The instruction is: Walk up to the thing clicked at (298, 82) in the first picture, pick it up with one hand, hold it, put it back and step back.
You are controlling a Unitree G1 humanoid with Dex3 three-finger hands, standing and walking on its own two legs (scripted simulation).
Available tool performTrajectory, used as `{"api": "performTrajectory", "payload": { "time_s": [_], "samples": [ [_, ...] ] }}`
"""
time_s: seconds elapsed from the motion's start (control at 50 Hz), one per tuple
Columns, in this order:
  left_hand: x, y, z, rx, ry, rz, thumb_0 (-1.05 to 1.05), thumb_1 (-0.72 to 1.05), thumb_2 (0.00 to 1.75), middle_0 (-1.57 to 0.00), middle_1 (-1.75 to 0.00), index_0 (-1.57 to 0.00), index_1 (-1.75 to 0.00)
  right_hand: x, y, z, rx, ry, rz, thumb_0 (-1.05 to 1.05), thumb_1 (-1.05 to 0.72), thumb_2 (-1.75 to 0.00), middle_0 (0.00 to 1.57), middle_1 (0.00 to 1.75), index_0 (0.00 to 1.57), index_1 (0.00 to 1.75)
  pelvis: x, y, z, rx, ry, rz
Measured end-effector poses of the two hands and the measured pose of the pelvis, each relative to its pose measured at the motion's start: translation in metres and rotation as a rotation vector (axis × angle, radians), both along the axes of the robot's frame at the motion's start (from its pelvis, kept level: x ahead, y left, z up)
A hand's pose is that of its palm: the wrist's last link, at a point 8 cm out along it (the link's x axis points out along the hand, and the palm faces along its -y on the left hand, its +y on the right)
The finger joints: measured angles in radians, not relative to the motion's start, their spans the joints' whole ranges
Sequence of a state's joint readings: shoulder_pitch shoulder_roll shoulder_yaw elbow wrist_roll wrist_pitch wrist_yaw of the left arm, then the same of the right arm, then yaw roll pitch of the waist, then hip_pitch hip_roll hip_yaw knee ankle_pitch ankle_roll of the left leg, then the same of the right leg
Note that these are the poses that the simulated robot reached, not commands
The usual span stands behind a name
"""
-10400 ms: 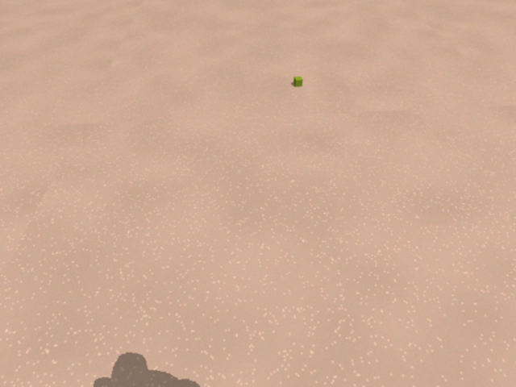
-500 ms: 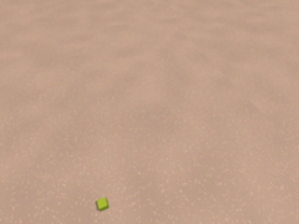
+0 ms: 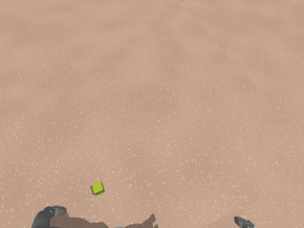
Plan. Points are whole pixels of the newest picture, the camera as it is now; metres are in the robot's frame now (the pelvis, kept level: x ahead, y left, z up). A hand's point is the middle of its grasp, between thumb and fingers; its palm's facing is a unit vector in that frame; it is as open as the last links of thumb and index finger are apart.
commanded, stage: rise first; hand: left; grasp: from above
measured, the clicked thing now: (98, 188) +0.40 +0.31 -0.72
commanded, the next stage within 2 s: none
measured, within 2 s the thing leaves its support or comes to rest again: neither
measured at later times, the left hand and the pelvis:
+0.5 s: hand out of the picture +0.13 +0.29 -0.23, palm faces -0.07 -0.78 -0.62, open 14.1 cm; pelvis +0.00 +0.00 -0.07, yaw +0 degrees
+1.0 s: hand (73, 213) +0.23 +0.33 -0.42, palm faces -0.12 -0.37 -0.92, open 14.1 cm; pelvis -0.07 -0.01 -0.25, yaw -3 degrees
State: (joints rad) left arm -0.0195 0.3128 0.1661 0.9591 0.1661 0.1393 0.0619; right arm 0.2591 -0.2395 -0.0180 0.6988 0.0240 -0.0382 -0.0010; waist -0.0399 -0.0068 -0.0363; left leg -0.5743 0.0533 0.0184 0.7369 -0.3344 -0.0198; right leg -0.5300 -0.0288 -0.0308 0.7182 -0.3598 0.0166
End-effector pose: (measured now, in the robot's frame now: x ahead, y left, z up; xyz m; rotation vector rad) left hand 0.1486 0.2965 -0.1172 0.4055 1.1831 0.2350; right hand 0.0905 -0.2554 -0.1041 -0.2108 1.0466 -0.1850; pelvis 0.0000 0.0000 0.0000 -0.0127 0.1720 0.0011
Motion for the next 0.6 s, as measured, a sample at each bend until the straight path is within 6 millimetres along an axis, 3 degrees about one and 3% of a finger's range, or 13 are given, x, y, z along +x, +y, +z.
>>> {"api": "performTrajectory", "payload": {
  "time_s": [0.1,0.24,0.44,0.6],
  "samples": [
    [-0.008,0.007,-0.019,0.052,0.023,0.006,0.00,-0.27,0.82,-0.31,-0.89,-0.32,-0.87,0.014,0.002,-0.013,-0.017,-0.040,0.031,0.01,-1.02,-0.93,0.21,0.30,0.20,0.30,0.000,0.003,-0.018,-0.005,0.051,-0.001],
    [-0.012,0.014,-0.035,0.115,0.029,0.009,0.00,-0.44,0.89,-0.25,-0.96,-0.24,-0.96,0.040,0.008,-0.029,-0.041,-0.093,0.064,0.01,-0.99,-0.92,0.21,0.30,0.20,0.30,0.000,0.005,-0.039,-0.015,0.102,0.003],
    [-0.015,0.018,-0.057,0.204,0.069,0.011,-0.01,-0.55,0.98,-0.14,-1.04,-0.12,-1.05,0.069,0.019,-0.052,-0.050,-0.147,0.099,0.01,-0.94,-0.91,0.21,0.30,0.20,0.30,-0.002,0.005,-0.063,-0.024,0.171,0.006],
    [-0.022,0.022,-0.083,0.303,0.097,0.001,-0.01,-0.57,1.00,-0.11,-1.05,-0.10,-1.06,0.068,0.020,-0.086,-0.040,-0.132,0.117,0.01,-0.93,-0.91,0.21,0.30,0.21,0.30,-0.010,0.002,-0.091,-0.027,0.226,0.010]
  ]
}}
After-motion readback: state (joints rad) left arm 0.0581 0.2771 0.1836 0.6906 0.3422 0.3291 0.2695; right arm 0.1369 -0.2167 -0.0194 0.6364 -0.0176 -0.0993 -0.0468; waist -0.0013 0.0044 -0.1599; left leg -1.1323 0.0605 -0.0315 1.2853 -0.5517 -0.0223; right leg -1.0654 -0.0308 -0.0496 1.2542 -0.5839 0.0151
